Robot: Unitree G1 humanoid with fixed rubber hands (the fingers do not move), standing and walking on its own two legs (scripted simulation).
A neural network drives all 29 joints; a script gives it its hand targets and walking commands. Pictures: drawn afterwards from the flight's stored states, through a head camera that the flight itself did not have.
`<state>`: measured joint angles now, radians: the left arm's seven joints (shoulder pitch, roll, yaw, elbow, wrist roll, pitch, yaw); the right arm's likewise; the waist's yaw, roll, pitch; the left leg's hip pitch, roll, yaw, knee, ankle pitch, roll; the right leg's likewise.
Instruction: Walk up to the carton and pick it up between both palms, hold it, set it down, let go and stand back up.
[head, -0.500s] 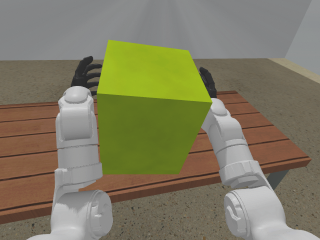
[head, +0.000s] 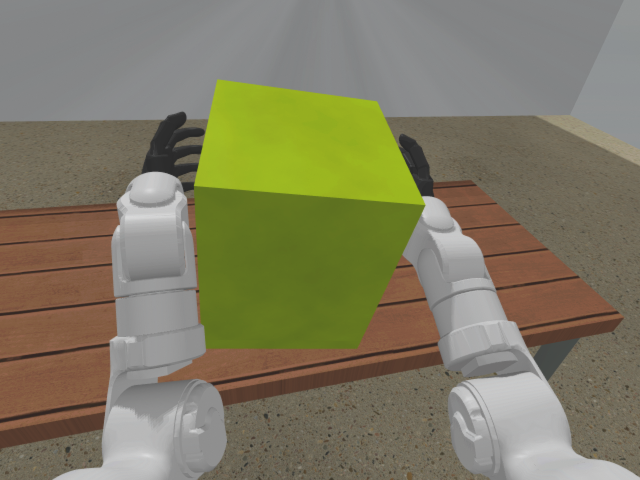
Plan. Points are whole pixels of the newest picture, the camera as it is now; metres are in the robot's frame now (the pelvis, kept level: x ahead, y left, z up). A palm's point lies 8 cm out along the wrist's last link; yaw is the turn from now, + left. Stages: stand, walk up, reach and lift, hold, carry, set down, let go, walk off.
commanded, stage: hold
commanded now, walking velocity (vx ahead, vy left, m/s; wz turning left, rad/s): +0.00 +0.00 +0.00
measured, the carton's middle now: (291, 222) +0.38 +0.01 +0.20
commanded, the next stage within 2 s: none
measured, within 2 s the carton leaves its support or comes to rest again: neither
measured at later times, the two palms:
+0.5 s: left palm (164, 182) +0.36 +0.15 +0.26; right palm (414, 199) +0.37 -0.14 +0.23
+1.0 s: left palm (163, 182) +0.36 +0.15 +0.26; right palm (414, 199) +0.37 -0.14 +0.24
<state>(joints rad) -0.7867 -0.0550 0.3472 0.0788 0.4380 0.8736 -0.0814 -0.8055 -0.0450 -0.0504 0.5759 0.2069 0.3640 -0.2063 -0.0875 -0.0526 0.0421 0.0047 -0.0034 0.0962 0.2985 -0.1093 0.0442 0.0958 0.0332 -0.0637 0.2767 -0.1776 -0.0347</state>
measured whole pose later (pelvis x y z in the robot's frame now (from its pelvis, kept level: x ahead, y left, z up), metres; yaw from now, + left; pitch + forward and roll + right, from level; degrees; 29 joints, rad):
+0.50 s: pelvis +0.00 +0.00 +0.00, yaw +0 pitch -11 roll +0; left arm -0.79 -0.06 0.35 0.08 0.44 0.87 -0.08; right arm -0.81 -0.05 -0.05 0.58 0.21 0.37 -0.21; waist -0.09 -0.05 0.04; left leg 0.01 0.00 0.10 0.30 -0.11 0.04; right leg 0.10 0.03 -0.06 0.28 -0.18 -0.04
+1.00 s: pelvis +0.00 +0.00 +0.00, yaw +0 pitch -12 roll +0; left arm -0.78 -0.05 0.35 0.07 0.44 0.88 -0.09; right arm -0.80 -0.04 -0.05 0.57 0.21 0.37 -0.21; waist -0.09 -0.05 0.04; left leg 0.01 0.00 0.10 0.30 -0.11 0.04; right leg 0.10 0.03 -0.06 0.28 -0.18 -0.04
